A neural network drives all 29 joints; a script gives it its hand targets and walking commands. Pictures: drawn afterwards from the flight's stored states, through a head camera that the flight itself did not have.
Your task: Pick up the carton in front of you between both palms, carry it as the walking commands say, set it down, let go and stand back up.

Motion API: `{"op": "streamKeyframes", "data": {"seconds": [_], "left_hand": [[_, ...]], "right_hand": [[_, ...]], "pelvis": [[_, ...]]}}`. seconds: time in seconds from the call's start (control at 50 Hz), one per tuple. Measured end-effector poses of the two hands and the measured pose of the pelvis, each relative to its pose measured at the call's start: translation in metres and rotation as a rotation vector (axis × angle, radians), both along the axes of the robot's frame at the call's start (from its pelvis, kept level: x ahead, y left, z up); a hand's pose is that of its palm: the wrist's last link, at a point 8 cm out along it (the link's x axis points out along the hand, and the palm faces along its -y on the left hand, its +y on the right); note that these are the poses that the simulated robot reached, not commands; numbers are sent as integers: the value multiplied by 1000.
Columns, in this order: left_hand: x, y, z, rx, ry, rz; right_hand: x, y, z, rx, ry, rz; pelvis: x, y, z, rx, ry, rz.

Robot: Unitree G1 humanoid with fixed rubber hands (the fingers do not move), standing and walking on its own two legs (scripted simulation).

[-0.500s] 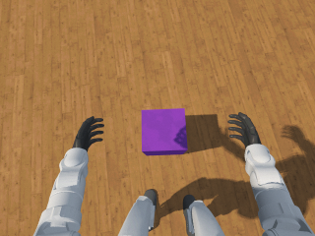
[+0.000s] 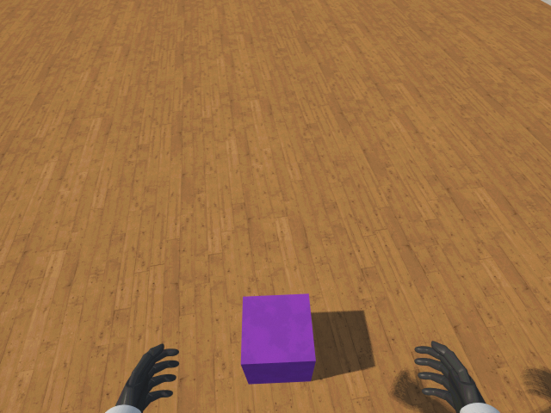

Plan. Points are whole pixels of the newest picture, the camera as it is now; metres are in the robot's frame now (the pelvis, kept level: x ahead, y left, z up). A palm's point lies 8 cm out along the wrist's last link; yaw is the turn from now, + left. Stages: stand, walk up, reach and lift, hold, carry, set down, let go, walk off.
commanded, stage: let go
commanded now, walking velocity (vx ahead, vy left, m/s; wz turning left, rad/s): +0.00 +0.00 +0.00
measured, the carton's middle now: (277, 340) +0.43 +0.04 -0.65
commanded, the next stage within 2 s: stand in 0.34 s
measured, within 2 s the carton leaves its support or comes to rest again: neither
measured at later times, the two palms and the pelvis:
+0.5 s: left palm (104, 406) +0.16 +0.28 -0.08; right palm out of the picture +0.15 -0.26 -0.08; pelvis +0.01 +0.01 -0.01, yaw +0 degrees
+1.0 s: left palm out of the picture +0.14 +0.31 -0.10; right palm out of the picture +0.14 -0.27 -0.09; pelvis +0.02 +0.02 +0.00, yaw -1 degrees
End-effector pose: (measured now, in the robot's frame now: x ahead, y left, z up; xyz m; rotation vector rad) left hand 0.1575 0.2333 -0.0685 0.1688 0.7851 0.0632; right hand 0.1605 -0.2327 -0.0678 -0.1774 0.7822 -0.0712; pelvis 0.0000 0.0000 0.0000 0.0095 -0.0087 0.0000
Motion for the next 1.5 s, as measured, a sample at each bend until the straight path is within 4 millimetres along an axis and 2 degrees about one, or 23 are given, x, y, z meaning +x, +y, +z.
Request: {"op": "streamKeyframes", "data": {"seconds": [0.16,0.34,0.42,0.52,0.64,0.82,1.0,1.5], "left_hand": [[5,-2,1,0,7,-10],[4,5,2,25,30,0],[4,25,-4,97,23,26],[-4,51,-14,153,61,43],[-9,65,-22,179,110,49],[-9,69,-27,184,143,40],[-15,74,-28,194,171,40],[-55,84,-32,211,270,53]], "right_hand": [[-2,2,2,4,11,0],[-1,8,0,2,10,-11],[-8,-6,-11,-88,56,-16],[-15,-30,-13,-172,104,-39],[-14,-42,-12,-214,123,-57],[-12,-39,-15,-213,140,-66],[-23,-39,-20,-208,179,-77],[-62,-54,-24,-221,266,-95]], "pelvis": [[-2,1,-2,-1,-81,-3],[1,6,-2,-3,-92,-2],[3,8,-5,-8,-40,-5],[8,11,-6,-11,-5,-8],[14,14,-5,-13,8,-11],[18,18,-4,-13,6,-14],[17,20,-2,-12,-3,-16],[0,19,3,-12,-29,-18]]}}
